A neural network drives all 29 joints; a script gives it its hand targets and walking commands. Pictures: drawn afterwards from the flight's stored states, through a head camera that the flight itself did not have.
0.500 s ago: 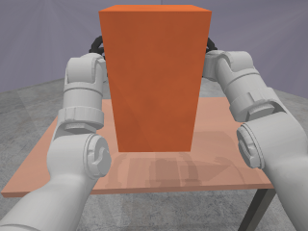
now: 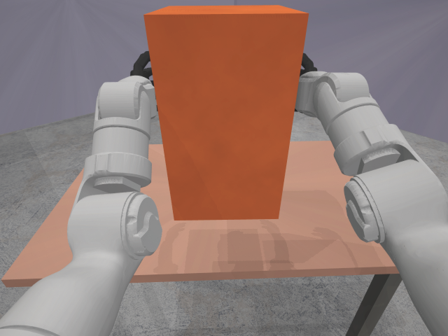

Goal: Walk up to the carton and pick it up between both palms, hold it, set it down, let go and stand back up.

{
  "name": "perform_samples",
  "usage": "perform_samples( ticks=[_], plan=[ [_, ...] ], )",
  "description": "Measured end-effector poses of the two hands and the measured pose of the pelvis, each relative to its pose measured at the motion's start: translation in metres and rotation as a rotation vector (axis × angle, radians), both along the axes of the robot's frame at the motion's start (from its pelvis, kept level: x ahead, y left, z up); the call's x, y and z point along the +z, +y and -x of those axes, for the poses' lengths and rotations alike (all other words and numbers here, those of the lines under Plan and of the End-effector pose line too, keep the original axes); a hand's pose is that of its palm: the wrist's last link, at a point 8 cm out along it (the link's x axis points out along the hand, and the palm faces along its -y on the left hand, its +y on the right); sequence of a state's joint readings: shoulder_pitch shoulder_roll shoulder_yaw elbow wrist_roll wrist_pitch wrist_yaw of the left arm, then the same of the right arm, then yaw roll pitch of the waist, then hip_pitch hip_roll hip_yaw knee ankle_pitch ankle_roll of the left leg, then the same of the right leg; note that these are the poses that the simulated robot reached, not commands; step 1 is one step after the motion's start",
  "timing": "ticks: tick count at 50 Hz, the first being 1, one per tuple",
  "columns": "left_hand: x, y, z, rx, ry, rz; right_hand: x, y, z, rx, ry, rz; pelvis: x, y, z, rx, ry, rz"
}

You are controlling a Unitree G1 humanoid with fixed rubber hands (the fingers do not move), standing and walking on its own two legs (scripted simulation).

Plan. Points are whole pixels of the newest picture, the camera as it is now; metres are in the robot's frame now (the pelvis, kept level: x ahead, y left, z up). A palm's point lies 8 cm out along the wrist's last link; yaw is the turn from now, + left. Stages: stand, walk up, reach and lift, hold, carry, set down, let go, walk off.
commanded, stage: hold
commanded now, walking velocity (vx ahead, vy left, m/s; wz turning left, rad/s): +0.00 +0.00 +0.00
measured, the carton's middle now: (225, 115) +0.35 -0.01 +0.31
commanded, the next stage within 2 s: set down in 1.80 s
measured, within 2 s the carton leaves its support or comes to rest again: neither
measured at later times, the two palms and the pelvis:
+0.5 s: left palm (136, 94) +0.37 +0.13 +0.34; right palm (300, 90) +0.37 -0.13 +0.34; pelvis +0.00 +0.00 +0.00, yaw +0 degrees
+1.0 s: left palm (138, 94) +0.37 +0.13 +0.34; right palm (302, 90) +0.37 -0.14 +0.34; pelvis +0.00 +0.00 +0.00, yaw +0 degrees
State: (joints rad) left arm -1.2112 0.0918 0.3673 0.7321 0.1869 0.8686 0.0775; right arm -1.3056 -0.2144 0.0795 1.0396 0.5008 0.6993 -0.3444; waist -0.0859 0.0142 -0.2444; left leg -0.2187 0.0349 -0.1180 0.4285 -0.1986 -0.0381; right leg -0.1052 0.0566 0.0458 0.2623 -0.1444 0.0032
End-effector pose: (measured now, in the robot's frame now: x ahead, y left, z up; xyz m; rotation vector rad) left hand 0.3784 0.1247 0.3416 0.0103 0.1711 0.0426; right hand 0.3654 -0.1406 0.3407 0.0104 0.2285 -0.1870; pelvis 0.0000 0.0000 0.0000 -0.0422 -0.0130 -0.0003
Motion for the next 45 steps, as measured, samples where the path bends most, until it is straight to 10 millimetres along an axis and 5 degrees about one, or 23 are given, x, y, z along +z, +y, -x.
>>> perform_samples(
  ticks=[45],
  plan=[
    [-0.0017, 0.0048, 0.0037, 0.024, -0.01, 0.008, -0.0007, 0.0044, -0.0025, 0.022, -0.009, -0.005, 0.0003, -0.0007, -0.0005, 0.005, 0.0, -0.003]
  ],
)
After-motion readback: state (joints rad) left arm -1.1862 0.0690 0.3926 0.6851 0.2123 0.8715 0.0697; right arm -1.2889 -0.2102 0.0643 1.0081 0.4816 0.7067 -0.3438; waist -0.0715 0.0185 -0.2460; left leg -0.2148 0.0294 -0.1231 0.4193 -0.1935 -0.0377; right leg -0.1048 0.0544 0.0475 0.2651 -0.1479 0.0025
